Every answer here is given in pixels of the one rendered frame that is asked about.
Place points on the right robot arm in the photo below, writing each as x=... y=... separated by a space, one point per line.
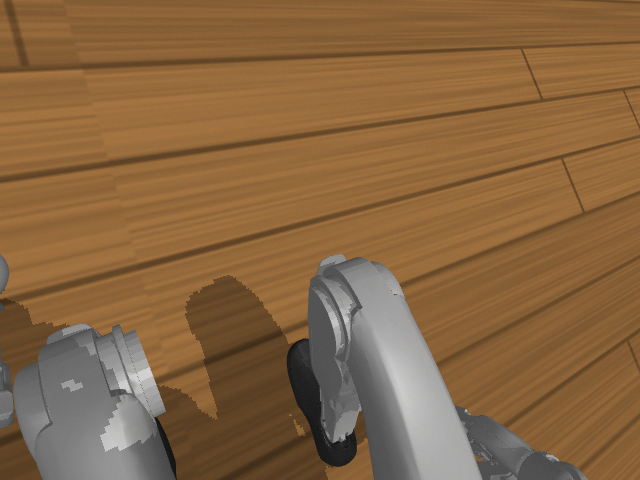
x=542 y=465

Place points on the left robot foot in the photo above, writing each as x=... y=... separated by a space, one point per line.
x=167 y=447

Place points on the right robot hand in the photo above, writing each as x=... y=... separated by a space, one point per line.
x=503 y=451

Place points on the right robot foot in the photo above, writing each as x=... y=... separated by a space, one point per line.
x=307 y=394

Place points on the ball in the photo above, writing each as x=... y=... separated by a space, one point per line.
x=4 y=273

